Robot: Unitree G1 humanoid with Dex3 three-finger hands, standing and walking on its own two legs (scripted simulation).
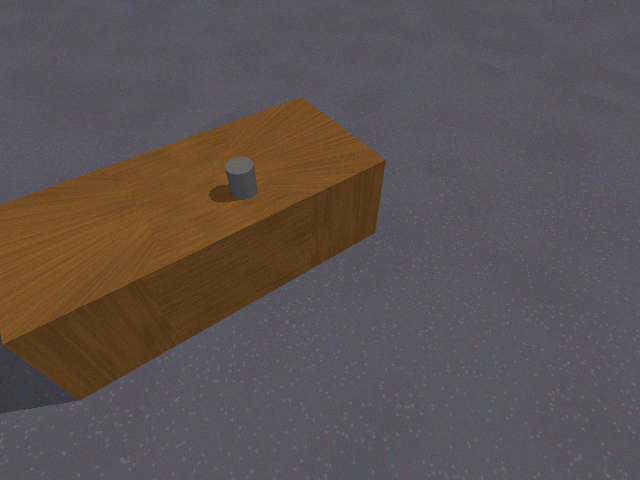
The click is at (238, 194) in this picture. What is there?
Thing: squat round
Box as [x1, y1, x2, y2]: [225, 157, 257, 199]
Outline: 232,158 225,164 225,169 231,193 234,197 239,199 249,198 253,196 257,191 252,161 246,157
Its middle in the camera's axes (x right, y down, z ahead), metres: -0.26 -0.20 +1.25
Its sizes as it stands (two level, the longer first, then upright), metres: 0.088 0.088 0.106
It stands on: a support 0.39 m high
